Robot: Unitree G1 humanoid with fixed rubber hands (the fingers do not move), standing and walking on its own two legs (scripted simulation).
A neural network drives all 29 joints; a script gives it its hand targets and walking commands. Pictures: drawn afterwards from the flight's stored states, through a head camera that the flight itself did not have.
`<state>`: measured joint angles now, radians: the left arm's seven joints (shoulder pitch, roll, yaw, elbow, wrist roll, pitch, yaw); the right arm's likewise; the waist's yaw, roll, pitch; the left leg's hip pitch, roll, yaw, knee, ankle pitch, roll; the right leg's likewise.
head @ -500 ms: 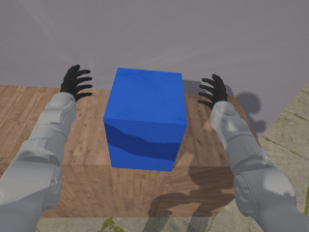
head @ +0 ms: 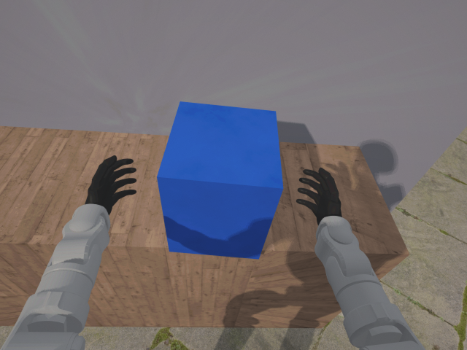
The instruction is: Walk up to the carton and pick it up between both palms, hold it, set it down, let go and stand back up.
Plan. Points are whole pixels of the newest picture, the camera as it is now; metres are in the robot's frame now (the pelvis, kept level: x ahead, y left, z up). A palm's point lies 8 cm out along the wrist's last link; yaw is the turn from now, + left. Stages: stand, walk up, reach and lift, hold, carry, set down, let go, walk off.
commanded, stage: set down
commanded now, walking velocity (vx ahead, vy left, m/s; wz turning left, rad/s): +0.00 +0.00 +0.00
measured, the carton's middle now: (221, 183) +0.46 +0.04 +0.01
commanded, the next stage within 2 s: let go in 1.98 s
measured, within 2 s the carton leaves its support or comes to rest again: neither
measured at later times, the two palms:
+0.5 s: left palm (89, 265) +0.27 +0.25 +0.00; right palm (328, 267) +0.28 -0.16 +0.01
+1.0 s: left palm (91, 297) +0.23 +0.24 -0.03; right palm (337, 304) +0.24 -0.18 -0.03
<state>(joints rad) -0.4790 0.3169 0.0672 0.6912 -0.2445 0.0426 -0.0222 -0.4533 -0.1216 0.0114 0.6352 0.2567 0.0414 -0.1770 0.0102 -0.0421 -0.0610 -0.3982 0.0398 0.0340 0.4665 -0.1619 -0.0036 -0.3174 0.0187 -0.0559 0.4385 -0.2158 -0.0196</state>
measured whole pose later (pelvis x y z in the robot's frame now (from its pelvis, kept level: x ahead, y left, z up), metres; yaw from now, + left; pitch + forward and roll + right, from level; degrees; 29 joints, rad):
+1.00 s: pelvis +0.03 +0.01 +0.00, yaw -1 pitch -4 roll +0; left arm 0.13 0.26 -0.04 0.57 -0.20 -0.30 0.01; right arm 0.11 -0.10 0.05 0.64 0.16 -0.36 -0.05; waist 0.04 -0.04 0.03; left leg -0.17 0.02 0.05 0.47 -0.24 0.00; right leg -0.09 0.01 -0.01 0.44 -0.28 -0.01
